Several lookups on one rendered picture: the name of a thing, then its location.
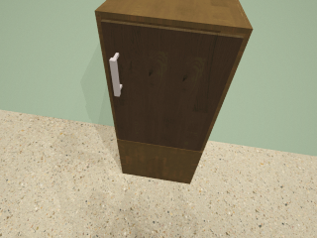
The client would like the cupboard door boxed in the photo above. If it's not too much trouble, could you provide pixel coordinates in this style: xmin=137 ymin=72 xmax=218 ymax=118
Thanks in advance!
xmin=100 ymin=19 xmax=244 ymax=152

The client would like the handle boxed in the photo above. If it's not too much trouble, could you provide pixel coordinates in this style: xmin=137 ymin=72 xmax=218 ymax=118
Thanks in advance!
xmin=109 ymin=53 xmax=123 ymax=97

